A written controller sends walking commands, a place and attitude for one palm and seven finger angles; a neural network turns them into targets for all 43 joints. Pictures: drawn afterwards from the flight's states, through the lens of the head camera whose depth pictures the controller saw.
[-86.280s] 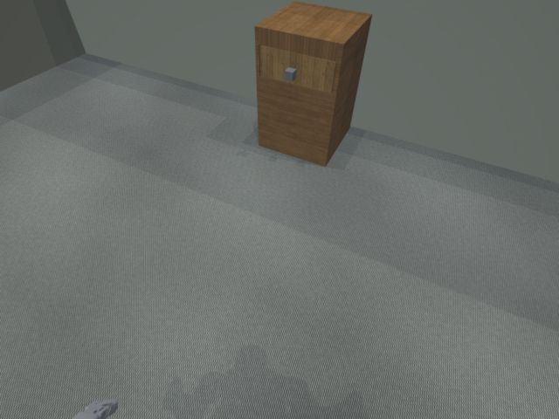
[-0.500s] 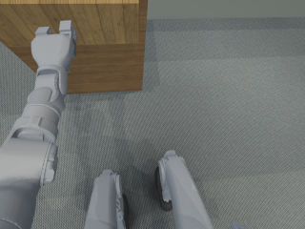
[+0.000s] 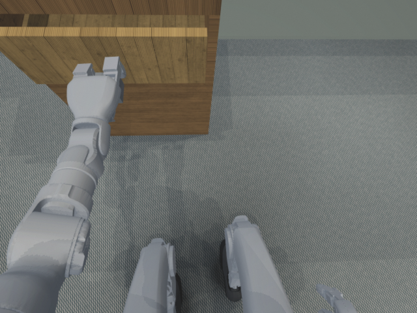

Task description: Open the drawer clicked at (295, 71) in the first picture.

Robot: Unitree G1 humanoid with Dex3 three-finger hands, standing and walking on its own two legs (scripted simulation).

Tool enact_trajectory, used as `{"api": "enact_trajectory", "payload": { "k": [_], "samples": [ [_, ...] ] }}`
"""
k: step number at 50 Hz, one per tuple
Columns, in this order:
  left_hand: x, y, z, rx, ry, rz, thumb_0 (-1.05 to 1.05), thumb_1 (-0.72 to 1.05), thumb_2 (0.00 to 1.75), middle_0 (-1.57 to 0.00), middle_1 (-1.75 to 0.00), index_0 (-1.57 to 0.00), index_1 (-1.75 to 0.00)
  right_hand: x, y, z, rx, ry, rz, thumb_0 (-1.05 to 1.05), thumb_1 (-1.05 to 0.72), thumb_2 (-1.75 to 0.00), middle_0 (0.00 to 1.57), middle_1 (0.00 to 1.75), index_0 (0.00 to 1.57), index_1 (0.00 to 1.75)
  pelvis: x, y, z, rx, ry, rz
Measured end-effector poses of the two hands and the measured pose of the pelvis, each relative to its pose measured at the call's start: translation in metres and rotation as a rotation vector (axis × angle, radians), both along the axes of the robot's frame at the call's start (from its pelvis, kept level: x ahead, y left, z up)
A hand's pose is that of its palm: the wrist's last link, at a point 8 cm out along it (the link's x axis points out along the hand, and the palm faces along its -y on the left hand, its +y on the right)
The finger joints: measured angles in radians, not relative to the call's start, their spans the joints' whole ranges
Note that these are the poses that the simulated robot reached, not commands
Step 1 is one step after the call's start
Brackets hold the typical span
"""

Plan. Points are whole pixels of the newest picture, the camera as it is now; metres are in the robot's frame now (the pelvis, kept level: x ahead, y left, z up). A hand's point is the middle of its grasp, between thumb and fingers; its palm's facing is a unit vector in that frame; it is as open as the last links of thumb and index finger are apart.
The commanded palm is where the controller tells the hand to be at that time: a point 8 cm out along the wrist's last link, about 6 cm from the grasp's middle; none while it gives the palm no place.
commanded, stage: pull the drawer open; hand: left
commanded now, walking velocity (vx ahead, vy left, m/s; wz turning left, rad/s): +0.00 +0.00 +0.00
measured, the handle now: (110, 79) +0.57 +0.15 -0.05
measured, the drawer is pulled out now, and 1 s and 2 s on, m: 0.04 0.10 0.16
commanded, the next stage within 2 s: none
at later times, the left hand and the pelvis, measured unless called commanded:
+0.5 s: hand (105, 121) +0.49 +0.17 -0.06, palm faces -0.05 -0.04 -1.00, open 8.3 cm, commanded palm +0.44 +0.18 -0.02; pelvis -0.01 +0.00 +0.00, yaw +0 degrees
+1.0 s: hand (104, 134) +0.46 +0.17 -0.06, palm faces -0.04 -0.03 -1.00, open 8.3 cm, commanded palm +0.42 +0.18 -0.02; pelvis -0.01 +0.00 +0.01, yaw +1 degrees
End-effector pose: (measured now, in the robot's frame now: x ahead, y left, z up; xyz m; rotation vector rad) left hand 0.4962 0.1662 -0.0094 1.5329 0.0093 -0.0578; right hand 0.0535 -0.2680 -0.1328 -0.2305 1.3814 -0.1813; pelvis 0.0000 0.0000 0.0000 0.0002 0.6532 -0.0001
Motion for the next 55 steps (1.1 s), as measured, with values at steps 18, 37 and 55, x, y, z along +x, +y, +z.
{"api": "enact_trajectory", "payload": {
  "k": [18,37,55],
  "samples": [
    [-0.02,0.001,0.0,0.004,0.003,0.006,0.03,0.49,0.7,-0.41,-1.35,-0.15,-1.28,-0.012,-0.001,0.003,0.006,0.016,-0.01,0.01,-0.91,-0.9,0.2,0.3,0.2,0.3,-0.005,-0.002,0.004,0.005,-0.02,0.001],
    [-0.043,0.002,0.0,0.002,-0.004,0.007,0.03,0.48,0.71,-0.41,-1.35,-0.15,-1.27,-0.016,0.004,-0.001,0.019,-0.004,-0.009,0.01,-0.9,-0.9,0.2,0.3,0.2,0.3,-0.012,0.0,0.003,0.011,-0.038,0.0],
    [-0.06,0.003,0.0,0.003,-0.001,0.01,0.03,0.48,0.7,-0.41,-1.35,-0.15,-1.27,0.003,0.0,0.003,0.019,-0.037,0.009,0.01,-0.91,-0.9,0.2,0.3,0.2,0.3,-0.01,-0.003,0.009,0.017,-0.048,0.003]
  ]
}}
